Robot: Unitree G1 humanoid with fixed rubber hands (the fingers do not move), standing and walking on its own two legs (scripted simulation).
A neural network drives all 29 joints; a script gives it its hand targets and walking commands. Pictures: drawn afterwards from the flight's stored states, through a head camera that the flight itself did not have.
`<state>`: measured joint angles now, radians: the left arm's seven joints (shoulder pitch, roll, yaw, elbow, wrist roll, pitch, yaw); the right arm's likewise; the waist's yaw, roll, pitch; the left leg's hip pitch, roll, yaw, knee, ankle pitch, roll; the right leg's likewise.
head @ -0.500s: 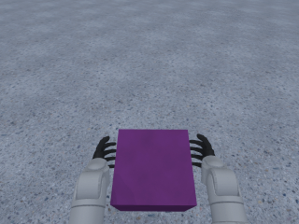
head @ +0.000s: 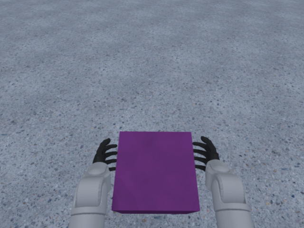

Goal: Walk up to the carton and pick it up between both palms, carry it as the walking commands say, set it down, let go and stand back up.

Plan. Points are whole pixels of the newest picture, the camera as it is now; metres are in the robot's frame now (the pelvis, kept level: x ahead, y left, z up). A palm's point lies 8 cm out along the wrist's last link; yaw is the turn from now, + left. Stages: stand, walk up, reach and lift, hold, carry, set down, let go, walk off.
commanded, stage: carry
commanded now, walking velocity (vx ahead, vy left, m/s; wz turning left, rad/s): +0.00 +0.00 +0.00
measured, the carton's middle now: (154, 174) +0.29 +0.01 -0.04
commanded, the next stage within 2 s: none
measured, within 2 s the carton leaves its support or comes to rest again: neither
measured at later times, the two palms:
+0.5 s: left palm (100, 159) +0.29 +0.15 +0.05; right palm (210, 157) +0.29 -0.14 +0.06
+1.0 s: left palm (109, 156) +0.29 +0.13 +0.06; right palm (218, 154) +0.30 -0.16 +0.06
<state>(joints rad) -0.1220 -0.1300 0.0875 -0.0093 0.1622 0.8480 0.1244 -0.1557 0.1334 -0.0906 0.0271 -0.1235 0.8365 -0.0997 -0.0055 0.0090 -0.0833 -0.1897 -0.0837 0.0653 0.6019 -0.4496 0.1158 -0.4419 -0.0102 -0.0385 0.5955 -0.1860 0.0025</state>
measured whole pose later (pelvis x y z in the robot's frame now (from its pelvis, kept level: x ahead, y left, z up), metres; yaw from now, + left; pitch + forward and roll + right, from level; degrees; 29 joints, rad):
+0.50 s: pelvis +0.01 +0.00 +0.00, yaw +0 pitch +3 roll -2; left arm -0.15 -0.13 0.08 -0.11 0.15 0.96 0.14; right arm -0.17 0.14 -0.10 -0.07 -0.10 0.93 -0.11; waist -0.01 0.01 -0.06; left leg -0.17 -0.08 0.07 0.58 -0.45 0.12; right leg -0.44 -0.01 -0.03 0.59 -0.20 0.00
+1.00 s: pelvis +0.02 -0.02 +0.00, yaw +0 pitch +3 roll -1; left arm -0.16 -0.13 0.07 -0.13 0.16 1.03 0.14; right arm -0.18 0.14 -0.10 -0.10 -0.12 1.00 -0.11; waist 0.00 0.01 -0.08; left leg -0.17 -0.06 0.05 0.59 -0.47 0.08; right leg -0.43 0.01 -0.06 0.62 -0.23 -0.03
